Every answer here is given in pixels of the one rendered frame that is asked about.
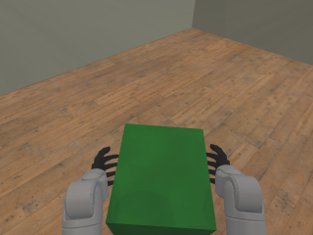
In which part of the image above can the right robot forearm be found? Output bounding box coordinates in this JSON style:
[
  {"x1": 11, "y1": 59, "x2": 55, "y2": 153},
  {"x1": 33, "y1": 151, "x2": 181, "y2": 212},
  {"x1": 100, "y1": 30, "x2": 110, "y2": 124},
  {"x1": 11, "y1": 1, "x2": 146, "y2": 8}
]
[{"x1": 215, "y1": 164, "x2": 267, "y2": 235}]

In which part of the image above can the carton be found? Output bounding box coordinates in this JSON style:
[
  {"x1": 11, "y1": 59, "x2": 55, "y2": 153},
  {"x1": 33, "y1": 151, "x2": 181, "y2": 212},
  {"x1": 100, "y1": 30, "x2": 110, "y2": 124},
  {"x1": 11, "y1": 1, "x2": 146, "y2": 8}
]
[{"x1": 106, "y1": 123, "x2": 217, "y2": 235}]

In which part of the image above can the left robot hand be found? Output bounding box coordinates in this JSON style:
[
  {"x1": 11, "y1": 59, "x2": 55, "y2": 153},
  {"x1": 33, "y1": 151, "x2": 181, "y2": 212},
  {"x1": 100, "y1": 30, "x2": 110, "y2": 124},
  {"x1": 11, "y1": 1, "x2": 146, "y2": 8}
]
[{"x1": 91, "y1": 146, "x2": 119, "y2": 186}]

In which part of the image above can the left robot forearm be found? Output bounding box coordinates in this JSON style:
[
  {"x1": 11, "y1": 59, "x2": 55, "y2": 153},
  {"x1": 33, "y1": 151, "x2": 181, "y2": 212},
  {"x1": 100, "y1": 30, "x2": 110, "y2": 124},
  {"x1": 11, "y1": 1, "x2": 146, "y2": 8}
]
[{"x1": 62, "y1": 168, "x2": 109, "y2": 235}]

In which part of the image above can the right robot hand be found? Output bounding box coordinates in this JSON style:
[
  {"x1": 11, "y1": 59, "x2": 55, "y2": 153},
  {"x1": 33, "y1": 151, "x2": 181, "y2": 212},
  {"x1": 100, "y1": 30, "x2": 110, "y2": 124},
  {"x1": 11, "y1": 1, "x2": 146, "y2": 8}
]
[{"x1": 206, "y1": 144, "x2": 230, "y2": 184}]

